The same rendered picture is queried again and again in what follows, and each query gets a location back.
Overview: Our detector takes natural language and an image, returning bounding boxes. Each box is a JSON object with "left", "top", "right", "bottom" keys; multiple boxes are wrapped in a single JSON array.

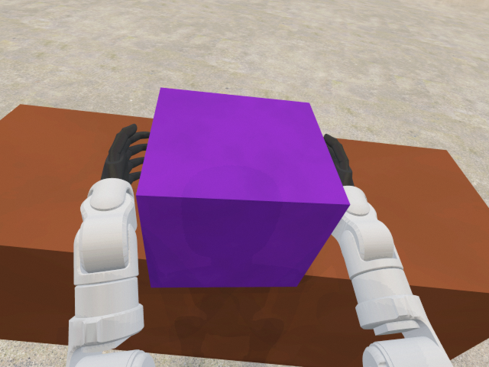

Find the right robot forearm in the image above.
[{"left": 332, "top": 186, "right": 453, "bottom": 367}]

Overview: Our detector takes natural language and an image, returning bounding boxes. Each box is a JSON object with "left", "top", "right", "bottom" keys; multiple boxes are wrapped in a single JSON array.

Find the left robot forearm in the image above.
[{"left": 66, "top": 178, "right": 144, "bottom": 367}]

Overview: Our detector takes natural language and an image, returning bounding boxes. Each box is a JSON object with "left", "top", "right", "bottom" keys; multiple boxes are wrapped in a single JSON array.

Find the robot right upper arm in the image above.
[{"left": 362, "top": 336, "right": 451, "bottom": 367}]

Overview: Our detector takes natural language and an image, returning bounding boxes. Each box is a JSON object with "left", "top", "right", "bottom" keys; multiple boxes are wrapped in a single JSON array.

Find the robot left upper arm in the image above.
[{"left": 75, "top": 349, "right": 155, "bottom": 367}]

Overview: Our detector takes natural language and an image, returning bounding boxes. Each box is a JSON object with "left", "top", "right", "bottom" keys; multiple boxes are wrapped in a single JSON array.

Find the carton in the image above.
[{"left": 136, "top": 87, "right": 350, "bottom": 287}]

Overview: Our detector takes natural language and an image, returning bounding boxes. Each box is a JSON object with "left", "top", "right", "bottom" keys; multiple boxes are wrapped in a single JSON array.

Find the right robot hand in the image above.
[{"left": 324, "top": 134, "right": 355, "bottom": 187}]

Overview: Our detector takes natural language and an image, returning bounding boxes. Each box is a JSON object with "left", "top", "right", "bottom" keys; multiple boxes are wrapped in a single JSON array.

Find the left robot hand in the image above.
[{"left": 101, "top": 124, "right": 150, "bottom": 184}]

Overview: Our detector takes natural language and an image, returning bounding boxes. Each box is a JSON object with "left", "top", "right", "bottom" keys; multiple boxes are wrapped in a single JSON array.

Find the pedestal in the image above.
[{"left": 0, "top": 104, "right": 489, "bottom": 367}]

